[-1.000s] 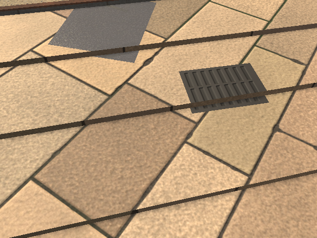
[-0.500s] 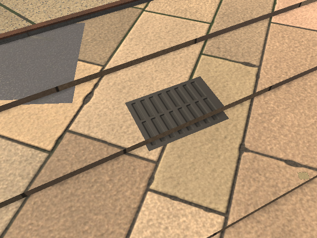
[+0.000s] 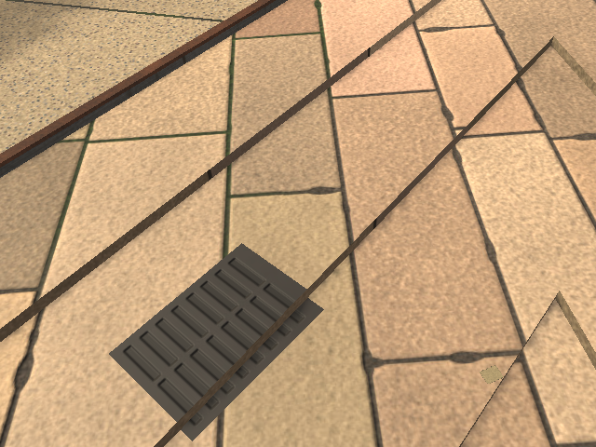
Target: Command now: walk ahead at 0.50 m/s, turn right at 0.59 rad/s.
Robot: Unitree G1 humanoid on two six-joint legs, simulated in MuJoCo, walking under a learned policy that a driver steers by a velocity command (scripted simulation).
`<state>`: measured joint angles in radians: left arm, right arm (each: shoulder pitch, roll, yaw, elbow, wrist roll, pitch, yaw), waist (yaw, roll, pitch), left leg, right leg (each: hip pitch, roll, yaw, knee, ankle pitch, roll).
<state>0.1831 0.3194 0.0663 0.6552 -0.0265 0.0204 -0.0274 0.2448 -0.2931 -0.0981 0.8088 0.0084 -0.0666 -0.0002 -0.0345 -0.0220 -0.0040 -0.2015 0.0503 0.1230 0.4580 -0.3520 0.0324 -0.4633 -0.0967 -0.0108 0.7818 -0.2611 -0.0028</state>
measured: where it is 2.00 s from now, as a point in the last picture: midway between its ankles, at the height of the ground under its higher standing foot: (371, 270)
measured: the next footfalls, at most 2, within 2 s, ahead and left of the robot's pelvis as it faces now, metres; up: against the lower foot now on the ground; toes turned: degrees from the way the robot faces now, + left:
right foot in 0.08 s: +0.09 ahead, -0.11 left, -0.04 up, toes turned -5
left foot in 0.46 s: +0.44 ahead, +0.05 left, -0.01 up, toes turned -10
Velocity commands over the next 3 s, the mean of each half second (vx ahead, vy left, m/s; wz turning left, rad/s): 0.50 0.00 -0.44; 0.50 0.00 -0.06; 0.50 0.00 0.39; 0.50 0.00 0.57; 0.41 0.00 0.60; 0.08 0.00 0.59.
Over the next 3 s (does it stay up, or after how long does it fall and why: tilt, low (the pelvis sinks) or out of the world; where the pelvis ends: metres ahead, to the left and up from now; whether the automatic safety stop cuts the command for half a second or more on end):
stays up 1.30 0.05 0.05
